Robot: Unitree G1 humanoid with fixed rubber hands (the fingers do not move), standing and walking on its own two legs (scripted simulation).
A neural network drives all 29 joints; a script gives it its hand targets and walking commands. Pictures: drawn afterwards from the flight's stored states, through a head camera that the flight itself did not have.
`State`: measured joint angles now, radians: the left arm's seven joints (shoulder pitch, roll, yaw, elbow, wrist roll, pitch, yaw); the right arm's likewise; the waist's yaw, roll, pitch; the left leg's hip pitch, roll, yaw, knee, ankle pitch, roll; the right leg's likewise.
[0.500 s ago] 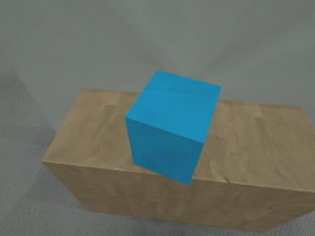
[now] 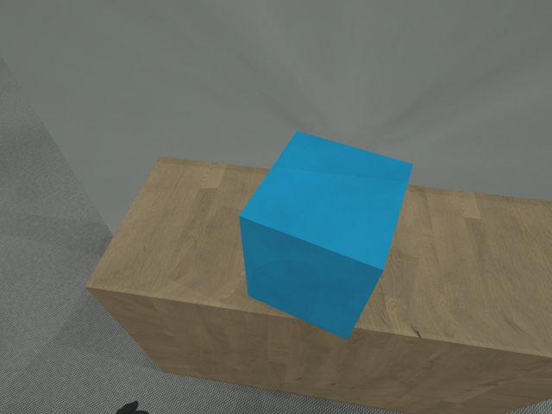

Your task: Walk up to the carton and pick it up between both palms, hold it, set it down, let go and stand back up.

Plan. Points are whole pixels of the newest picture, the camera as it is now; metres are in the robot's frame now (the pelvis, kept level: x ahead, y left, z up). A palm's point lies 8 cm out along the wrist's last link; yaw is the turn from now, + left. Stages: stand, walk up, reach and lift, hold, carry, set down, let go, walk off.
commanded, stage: walk up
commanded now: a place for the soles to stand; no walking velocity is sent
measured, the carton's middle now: (322, 236) +0.40 -0.05 -0.01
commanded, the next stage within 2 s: none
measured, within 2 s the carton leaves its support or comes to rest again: neither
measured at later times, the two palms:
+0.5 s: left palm out of the picture +0.05 +0.27 -0.11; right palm out of the picture +0.06 -0.28 -0.10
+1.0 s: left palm out of the picture +0.09 +0.22 -0.10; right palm out of the picture +0.15 -0.30 -0.10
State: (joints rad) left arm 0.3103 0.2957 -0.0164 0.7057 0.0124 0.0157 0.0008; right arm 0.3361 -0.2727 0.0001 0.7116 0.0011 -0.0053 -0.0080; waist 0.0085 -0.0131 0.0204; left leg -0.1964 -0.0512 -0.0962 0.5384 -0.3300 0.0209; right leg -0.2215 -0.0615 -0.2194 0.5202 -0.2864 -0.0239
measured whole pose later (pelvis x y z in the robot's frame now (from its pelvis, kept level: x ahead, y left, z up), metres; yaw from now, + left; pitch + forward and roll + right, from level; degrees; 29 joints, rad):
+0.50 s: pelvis +0.00 -0.01 +0.00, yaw +5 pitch +0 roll +1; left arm 0.35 0.33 0.02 0.72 0.04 0.03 -0.01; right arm 0.42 -0.26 -0.02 0.69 -0.04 -0.01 -0.02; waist -0.03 -0.05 0.01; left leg -0.21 -0.09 -0.16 0.54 -0.33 0.03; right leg -0.30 -0.03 -0.11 0.67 -0.48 -0.02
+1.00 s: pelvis +0.04 -0.04 +0.00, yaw +0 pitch +0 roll +0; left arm 0.36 0.28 0.00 0.69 -0.01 0.01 0.00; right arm 0.25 -0.27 0.00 0.71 -0.02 0.01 -0.02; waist 0.02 0.01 0.03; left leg -0.22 0.02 -0.02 0.50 -0.28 -0.04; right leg -0.24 0.06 -0.03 0.52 -0.27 -0.07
